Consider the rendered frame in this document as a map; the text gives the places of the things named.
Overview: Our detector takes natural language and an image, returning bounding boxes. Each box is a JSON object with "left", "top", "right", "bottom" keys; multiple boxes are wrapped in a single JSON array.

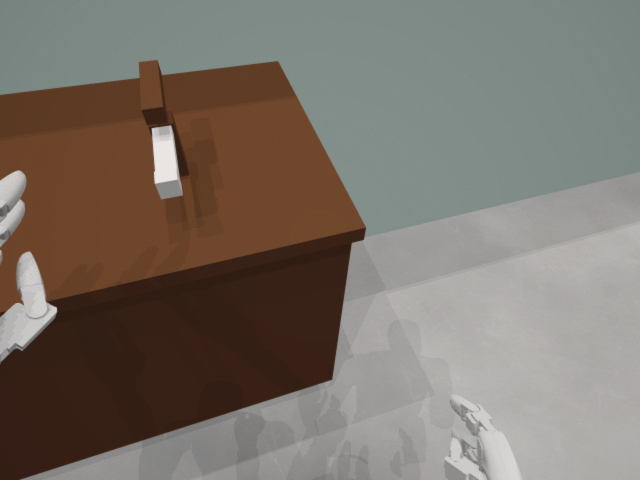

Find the robot right hand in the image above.
[{"left": 445, "top": 394, "right": 523, "bottom": 480}]

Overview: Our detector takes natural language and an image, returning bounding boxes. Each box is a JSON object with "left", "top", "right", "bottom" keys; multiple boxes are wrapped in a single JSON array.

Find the counter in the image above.
[{"left": 0, "top": 60, "right": 366, "bottom": 480}]

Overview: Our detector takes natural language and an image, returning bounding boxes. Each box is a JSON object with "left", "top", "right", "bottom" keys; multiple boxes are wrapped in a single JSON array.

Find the robot left hand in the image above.
[{"left": 0, "top": 171, "right": 57, "bottom": 364}]

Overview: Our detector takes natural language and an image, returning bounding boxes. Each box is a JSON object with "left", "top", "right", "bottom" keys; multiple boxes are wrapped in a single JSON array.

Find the tap lever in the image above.
[{"left": 152, "top": 125, "right": 183, "bottom": 199}]

